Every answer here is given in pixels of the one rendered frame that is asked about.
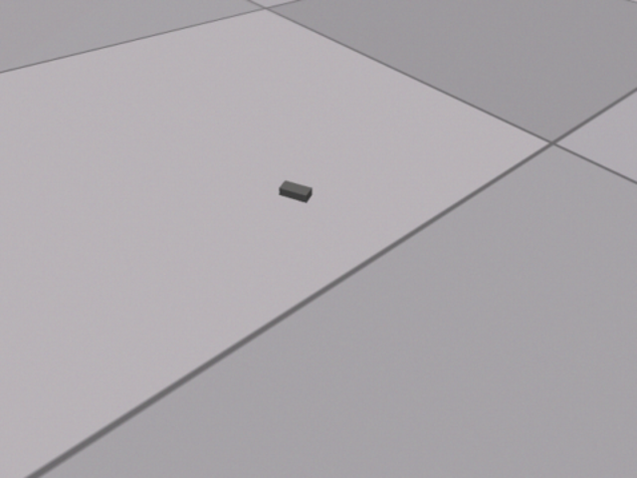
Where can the small box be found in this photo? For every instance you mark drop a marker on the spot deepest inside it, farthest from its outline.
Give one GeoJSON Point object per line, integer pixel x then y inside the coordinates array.
{"type": "Point", "coordinates": [296, 191]}

